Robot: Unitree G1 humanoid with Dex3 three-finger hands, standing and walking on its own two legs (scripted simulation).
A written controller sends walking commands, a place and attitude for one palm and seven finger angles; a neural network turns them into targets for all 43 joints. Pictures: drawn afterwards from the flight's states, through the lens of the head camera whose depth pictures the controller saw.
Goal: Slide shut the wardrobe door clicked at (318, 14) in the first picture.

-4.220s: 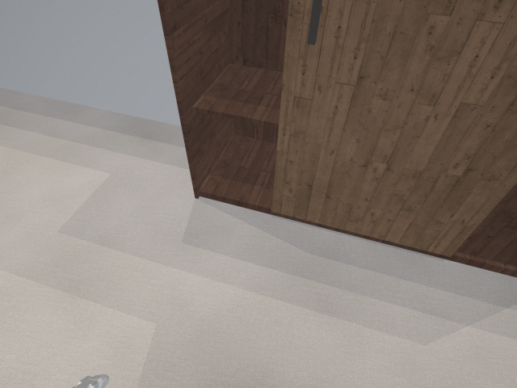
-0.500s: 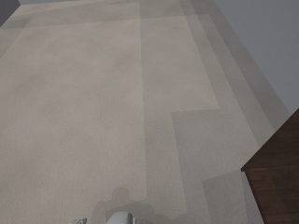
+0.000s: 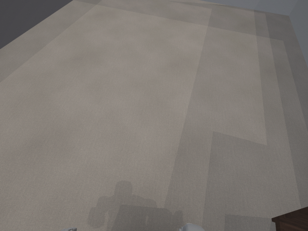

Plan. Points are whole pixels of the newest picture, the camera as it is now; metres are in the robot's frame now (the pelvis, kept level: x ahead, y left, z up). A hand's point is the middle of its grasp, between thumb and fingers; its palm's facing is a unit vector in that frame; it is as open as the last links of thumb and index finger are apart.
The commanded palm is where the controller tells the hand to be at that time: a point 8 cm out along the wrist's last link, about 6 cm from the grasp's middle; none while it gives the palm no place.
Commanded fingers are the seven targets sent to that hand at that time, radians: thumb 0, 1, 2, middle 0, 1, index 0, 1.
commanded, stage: walk to a spot facing it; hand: right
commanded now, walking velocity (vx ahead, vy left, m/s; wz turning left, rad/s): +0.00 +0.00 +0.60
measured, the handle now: out of the picture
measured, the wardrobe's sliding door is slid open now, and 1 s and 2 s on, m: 0.40 0.40 0.40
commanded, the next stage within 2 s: turn to face it in 1.60 s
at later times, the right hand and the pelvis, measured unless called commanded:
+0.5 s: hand out of the picture +0.10 -0.26 -0.17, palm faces -0.25 +0.95 -0.18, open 7.4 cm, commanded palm none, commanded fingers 0.00 -0.90 -0.90 0.20 0.30 0.20 0.30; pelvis -0.01 -0.07 +0.01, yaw +18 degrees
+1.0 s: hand out of the picture +0.16 -0.12 -0.15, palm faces -0.52 +0.83 -0.22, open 7.4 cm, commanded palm none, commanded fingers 0.00 -0.90 -0.90 0.20 0.30 0.20 0.30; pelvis +0.03 +0.02 +0.00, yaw +34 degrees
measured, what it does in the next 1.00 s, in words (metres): steps on the spot, turning left: right foot, then left foot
